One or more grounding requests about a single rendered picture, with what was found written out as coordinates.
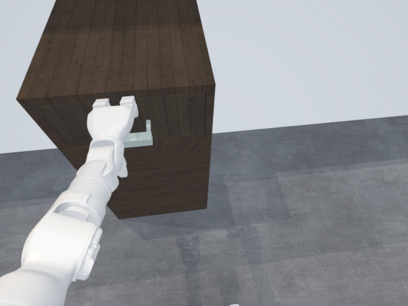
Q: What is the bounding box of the robot left upper arm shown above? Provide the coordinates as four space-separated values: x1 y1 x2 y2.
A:
0 212 103 306

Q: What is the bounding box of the cabinet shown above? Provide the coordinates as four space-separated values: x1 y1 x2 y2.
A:
16 0 215 219

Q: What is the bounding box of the left robot hand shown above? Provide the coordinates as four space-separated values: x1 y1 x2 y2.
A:
87 96 138 177

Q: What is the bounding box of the robot left forearm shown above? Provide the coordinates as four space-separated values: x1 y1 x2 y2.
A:
21 136 124 266

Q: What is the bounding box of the drawer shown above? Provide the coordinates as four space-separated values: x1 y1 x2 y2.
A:
35 92 205 147

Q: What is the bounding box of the handle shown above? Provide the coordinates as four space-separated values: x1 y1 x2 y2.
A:
123 120 153 148

